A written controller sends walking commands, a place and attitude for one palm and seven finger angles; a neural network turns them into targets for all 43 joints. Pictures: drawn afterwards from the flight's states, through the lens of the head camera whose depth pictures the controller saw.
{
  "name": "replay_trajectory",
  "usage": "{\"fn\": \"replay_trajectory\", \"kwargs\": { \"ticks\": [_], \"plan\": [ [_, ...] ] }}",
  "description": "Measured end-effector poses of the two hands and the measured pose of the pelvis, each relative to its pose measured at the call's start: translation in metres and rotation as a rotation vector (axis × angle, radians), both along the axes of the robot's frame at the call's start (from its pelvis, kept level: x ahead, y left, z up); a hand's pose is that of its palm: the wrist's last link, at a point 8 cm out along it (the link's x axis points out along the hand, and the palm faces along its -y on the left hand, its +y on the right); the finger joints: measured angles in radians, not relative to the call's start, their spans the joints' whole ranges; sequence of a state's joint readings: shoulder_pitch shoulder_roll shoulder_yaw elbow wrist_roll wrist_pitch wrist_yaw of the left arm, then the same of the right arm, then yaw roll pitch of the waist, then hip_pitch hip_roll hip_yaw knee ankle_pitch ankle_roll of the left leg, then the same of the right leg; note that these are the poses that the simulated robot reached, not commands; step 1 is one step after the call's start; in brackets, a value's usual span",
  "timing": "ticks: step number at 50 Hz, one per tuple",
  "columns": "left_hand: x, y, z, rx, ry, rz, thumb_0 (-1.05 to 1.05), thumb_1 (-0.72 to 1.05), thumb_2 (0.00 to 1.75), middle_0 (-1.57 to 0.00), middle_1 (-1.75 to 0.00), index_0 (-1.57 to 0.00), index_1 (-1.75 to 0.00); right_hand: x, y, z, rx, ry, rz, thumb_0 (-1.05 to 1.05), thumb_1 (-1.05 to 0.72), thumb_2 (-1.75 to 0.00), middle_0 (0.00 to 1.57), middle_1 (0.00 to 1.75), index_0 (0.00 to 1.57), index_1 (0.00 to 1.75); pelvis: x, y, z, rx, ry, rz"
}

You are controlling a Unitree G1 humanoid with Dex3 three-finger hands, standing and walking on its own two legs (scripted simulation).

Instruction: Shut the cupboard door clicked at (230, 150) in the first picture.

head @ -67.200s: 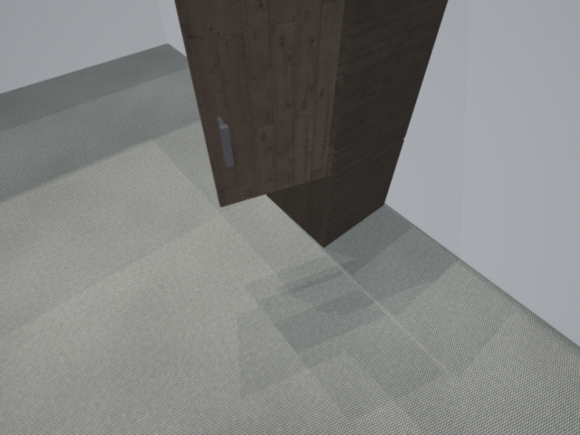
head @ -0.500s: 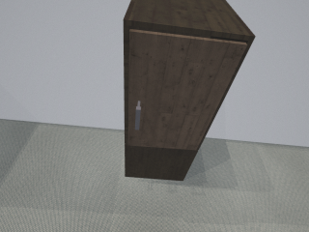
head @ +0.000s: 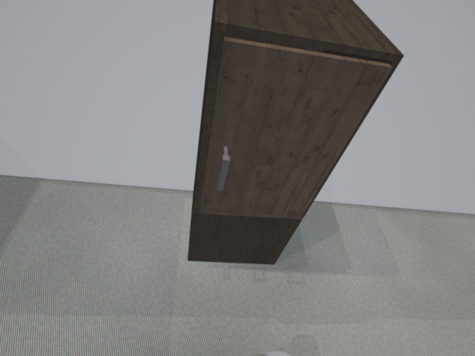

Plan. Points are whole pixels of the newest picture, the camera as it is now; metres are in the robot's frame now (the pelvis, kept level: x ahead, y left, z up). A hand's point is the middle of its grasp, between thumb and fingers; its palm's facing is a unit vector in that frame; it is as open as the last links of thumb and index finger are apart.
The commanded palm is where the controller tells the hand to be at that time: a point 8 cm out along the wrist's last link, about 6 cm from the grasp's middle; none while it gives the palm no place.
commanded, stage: come to a stop and stand still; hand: left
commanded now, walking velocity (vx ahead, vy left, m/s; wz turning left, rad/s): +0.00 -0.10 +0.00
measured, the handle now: (222, 168) +0.60 +0.03 -0.10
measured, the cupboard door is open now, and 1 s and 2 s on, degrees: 1 1 1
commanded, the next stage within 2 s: look again from close up in 0.10 s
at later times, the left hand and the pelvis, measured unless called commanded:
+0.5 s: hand out of the picture -0.02 +0.13 -0.18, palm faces +0.06 -0.99 -0.16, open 7.4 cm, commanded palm none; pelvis +0.00 -0.03 -0.01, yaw +1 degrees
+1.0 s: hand out of the picture +0.01 +0.07 -0.19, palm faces +0.05 -0.99 -0.14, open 7.4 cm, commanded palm none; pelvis +0.03 -0.08 -0.01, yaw +1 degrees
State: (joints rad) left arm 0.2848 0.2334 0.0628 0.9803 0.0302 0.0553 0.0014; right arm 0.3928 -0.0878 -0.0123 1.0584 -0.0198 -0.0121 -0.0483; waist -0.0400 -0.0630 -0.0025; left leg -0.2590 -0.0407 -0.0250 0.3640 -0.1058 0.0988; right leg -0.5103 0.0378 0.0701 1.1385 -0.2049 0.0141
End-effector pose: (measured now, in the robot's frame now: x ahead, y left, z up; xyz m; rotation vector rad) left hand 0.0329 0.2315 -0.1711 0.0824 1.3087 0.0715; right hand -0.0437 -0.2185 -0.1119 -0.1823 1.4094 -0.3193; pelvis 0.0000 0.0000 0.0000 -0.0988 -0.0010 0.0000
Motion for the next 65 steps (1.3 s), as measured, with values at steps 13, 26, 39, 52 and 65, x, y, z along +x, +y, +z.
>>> {"fn": "replay_trajectory", "kwargs": {
  "ticks": [13, 26, 39, 52, 65],
  "plan": [
    [-0.027, -0.006, 0.008, 0.031, 0.065, 0.037, 0.01, 0.91, 0.90, -0.19, -0.30, -0.19, -0.30, 0.021, 0.010, -0.015, 0.083, -0.025, 0.041, 0.01, -0.91, -0.90, 0.20, 0.30, 0.21, 0.30, 0.000, -0.003, 0.000, 0.038, 0.014, 0.027],
    [-0.063, -0.059, 0.017, 0.053, 0.116, 0.066, 0.01, 0.91, 0.90, -0.19, -0.30, -0.19, -0.30, 0.033, -0.025, -0.040, 0.151, -0.011, 0.074, 0.01, -0.91, -0.90, 0.20, 0.30, 0.20, 0.30, 0.003, -0.033, -0.007, 0.091, 0.000, 0.021],
    [-0.055, -0.107, 0.014, 0.006, 0.124, 0.047, 0.01, 0.90, 0.90, -0.20, -0.30, -0.20, -0.30, 0.043, -0.053, -0.041, 0.150, -0.003, 0.085, 0.01, -0.92, -0.90, 0.20, 0.30, 0.20, 0.30, 0.013, -0.061, -0.007, 0.100, -0.008, 0.008],
    [-0.029, -0.108, 0.009, 0.031, 0.118, 0.063, 0.01, 0.91, 0.90, -0.20, -0.30, -0.20, -0.30, 0.061, -0.069, -0.045, 0.148, 0.022, 0.094, 0.01, -0.91, -0.90, 0.20, 0.30, 0.20, 0.30, 0.040, -0.078, -0.013, 0.096, -0.002, 0.013],
    [0.037, -0.107, 0.010, 0.054, 0.163, 0.017, 0.01, 0.91, 0.90, -0.20, -0.30, -0.19, -0.30, 0.107, -0.081, -0.042, 0.124, 0.010, 0.066, 0.00, -0.91, -0.90, 0.20, 0.30, 0.20, 0.30, 0.090, -0.091, -0.013, 0.113, 0.035, 0.001]
  ]
}}
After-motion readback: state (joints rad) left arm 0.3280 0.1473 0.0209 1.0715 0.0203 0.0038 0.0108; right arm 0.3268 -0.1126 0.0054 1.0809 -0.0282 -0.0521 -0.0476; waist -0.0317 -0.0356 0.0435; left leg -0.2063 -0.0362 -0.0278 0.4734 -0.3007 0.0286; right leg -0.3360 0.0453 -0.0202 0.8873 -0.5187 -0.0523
